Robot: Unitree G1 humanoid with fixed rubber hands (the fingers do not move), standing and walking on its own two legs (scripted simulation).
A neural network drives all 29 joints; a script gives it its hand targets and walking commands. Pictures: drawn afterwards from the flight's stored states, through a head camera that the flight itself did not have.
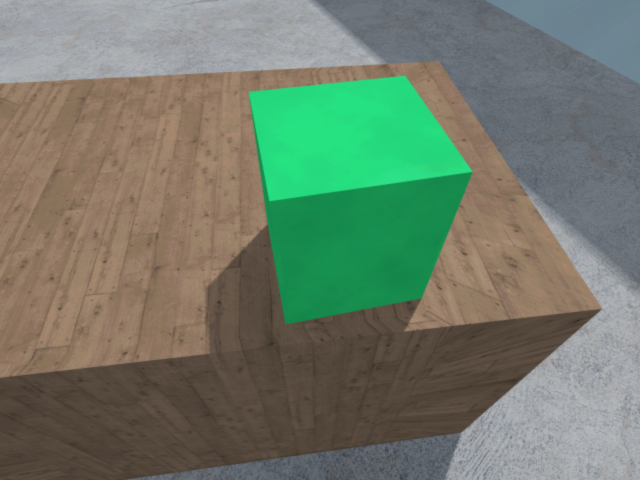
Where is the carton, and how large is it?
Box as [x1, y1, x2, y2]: [249, 76, 472, 323]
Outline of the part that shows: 405,76 249,92 267,221 285,323 420,298 422,296 472,171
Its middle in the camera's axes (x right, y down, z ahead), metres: +0.03 -0.05 +0.54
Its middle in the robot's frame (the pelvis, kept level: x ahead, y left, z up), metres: +0.44 -0.02 +0.08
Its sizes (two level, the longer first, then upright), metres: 0.210 0.200 0.250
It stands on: a pedestal, 0.73 m high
